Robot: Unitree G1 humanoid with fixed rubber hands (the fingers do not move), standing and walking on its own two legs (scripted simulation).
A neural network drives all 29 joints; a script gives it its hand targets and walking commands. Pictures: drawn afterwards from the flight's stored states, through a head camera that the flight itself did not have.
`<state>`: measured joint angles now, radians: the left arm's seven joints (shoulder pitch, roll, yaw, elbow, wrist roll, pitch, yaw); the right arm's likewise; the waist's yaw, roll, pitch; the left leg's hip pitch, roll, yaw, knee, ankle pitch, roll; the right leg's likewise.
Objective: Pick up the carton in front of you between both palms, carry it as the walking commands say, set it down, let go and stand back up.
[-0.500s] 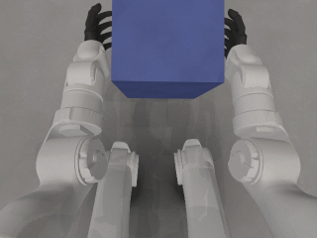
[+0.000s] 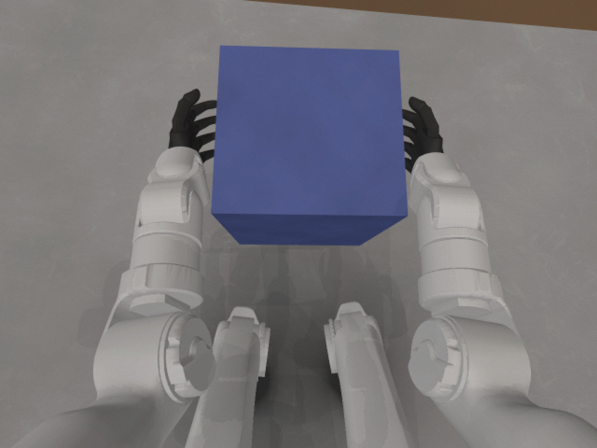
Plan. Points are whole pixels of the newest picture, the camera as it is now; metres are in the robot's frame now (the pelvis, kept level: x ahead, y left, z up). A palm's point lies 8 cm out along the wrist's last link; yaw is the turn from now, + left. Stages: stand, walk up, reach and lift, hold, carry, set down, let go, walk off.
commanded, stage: reach and lift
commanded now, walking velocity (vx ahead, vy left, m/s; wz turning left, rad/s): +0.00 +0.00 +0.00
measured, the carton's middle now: (304, 165) +0.49 -0.02 -0.12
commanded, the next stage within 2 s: none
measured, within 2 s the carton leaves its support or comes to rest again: neither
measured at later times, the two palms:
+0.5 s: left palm (108, 145) +0.43 +0.14 +0.11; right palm (485, 147) +0.42 -0.16 +0.10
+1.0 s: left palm out of the picture +0.38 +0.15 +0.25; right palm out of the picture +0.37 -0.16 +0.25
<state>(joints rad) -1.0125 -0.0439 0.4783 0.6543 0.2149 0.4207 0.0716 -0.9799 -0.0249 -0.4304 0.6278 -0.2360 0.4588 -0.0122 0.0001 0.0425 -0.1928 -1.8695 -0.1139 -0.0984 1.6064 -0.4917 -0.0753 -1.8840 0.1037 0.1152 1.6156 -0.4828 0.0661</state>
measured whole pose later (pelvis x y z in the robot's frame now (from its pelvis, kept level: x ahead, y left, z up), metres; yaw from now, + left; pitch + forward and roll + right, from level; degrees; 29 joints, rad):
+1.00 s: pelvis +0.09 +0.00 +0.24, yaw -1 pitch +2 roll +0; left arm -0.24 -0.15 0.25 0.41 0.22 0.53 0.02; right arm -0.21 0.14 -0.23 0.38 -0.22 0.55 -0.03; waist -0.01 0.01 -0.13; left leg -0.28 -0.05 -0.16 0.49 -0.25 -0.02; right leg -0.28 0.04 0.14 0.48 -0.24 0.02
